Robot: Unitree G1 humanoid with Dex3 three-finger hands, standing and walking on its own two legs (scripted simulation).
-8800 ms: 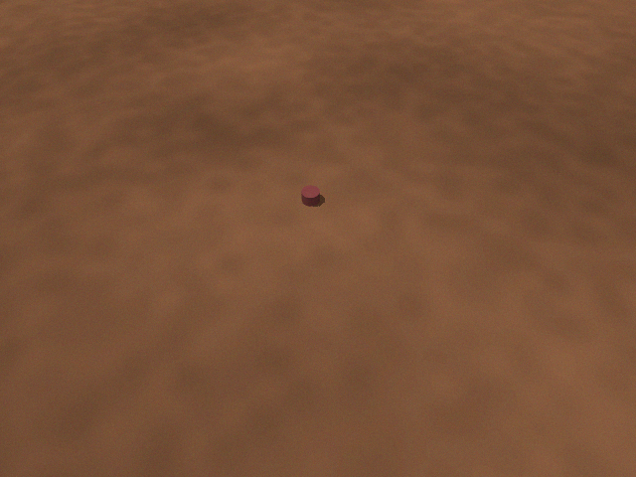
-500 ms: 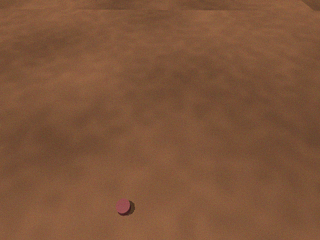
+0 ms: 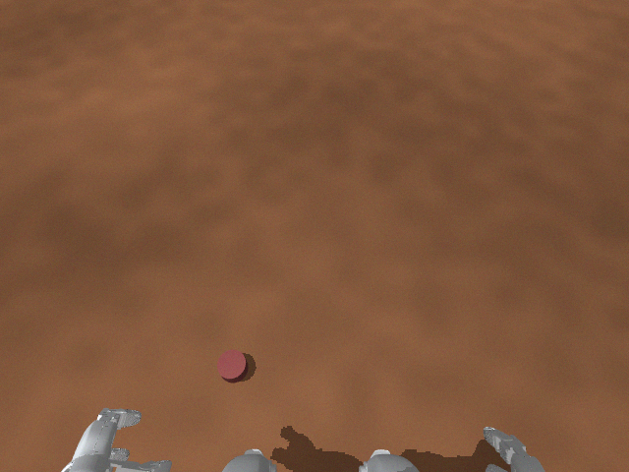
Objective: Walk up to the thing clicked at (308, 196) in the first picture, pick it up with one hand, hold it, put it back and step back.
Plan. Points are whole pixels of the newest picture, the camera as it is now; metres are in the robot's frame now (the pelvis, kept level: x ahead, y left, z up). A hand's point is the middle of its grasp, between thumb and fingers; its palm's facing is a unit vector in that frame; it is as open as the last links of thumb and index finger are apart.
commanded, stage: rise first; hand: left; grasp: from above
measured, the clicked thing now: (232, 366) +0.42 +0.24 -0.71
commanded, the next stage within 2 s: none
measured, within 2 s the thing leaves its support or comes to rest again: neither
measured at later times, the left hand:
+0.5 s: hand out of the picture +0.14 +0.28 -0.25, palm faces -0.30 -0.77 -0.56, open 14.1 cm
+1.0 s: hand (178, 411) +0.26 +0.30 -0.45, palm faces -0.48 -0.30 -0.83, open 14.0 cm
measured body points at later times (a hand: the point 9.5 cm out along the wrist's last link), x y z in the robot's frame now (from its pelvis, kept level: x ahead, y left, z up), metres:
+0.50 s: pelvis -0.02 +0.01 -0.11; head +0.11 +0.02 +0.32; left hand +0.15 +0.31 -0.22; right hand +0.17 -0.24 -0.20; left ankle +0.00 +0.13 -0.71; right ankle +0.00 -0.13 -0.71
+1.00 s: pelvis -0.09 +0.00 -0.31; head +0.13 +0.01 +0.08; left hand +0.28 +0.32 -0.41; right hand +0.06 -0.28 -0.45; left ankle +0.00 +0.12 -0.71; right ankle +0.00 -0.13 -0.71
